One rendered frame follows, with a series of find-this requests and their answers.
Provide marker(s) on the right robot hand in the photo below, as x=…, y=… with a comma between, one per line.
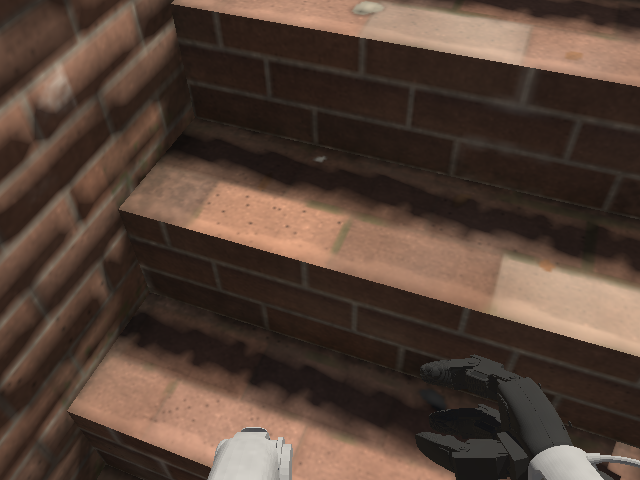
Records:
x=506, y=440

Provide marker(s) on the robot left thigh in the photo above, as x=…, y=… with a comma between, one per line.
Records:
x=252, y=456

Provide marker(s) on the robot right forearm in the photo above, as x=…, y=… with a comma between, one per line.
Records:
x=564, y=462

